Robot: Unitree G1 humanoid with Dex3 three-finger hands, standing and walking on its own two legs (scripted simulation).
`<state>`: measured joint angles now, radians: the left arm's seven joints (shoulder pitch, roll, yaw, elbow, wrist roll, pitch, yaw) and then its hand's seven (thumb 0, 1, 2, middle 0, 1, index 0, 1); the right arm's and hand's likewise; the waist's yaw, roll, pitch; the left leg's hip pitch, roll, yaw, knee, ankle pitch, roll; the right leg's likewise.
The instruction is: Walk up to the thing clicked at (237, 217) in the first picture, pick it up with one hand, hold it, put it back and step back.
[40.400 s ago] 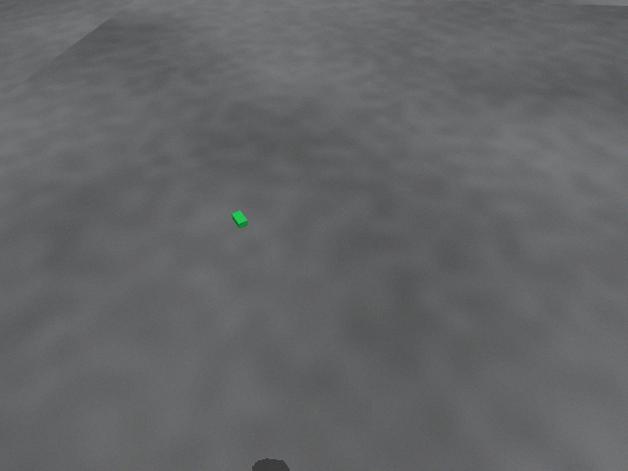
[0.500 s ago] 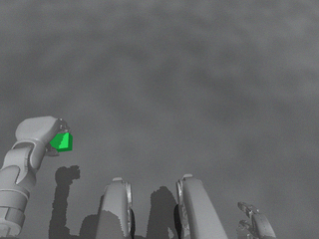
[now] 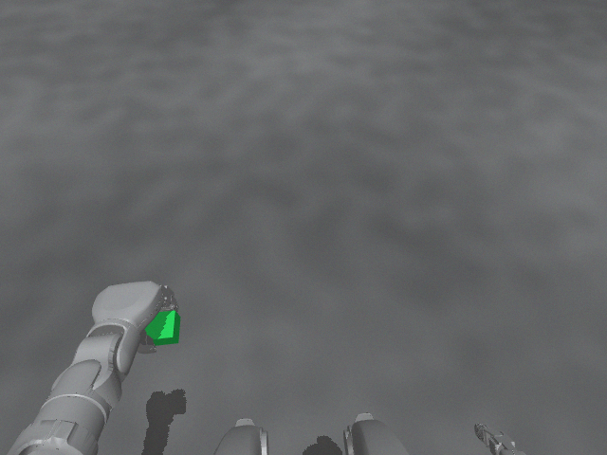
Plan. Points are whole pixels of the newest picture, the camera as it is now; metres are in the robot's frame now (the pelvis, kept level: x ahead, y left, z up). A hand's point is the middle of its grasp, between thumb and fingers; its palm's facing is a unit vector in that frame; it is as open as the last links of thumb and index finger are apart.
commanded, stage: lift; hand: left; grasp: from above
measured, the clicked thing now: (151, 329) +0.35 +0.24 -0.11
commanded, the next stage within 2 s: hold in 0.28 s
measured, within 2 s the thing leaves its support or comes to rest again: neither
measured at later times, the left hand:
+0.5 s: hand (135, 297) +0.35 +0.23 -0.01, palm faces -0.45 -0.05 -0.89, open 7.2 cm
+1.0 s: hand (129, 288) +0.35 +0.22 +0.03, palm faces -0.44 -0.03 -0.90, open 7.2 cm
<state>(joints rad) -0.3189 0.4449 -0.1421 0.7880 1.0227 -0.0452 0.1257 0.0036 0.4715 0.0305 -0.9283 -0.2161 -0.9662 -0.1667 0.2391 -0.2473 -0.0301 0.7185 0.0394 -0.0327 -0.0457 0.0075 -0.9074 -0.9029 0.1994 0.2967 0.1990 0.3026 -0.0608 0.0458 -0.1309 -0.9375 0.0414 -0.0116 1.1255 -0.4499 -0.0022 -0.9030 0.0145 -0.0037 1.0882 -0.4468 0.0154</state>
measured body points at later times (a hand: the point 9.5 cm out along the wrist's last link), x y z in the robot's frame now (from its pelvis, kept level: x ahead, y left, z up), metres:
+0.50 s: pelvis +0.04 +0.00 +0.06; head +0.08 -0.01 +0.50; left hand +0.37 +0.23 +0.04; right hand +0.14 -0.26 -0.07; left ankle +0.05 +0.12 -0.65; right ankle +0.05 -0.13 -0.65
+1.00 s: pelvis +0.05 +0.00 +0.07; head +0.07 -0.02 +0.52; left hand +0.37 +0.22 +0.08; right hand +0.17 -0.26 -0.05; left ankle +0.05 +0.12 -0.65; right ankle +0.05 -0.13 -0.65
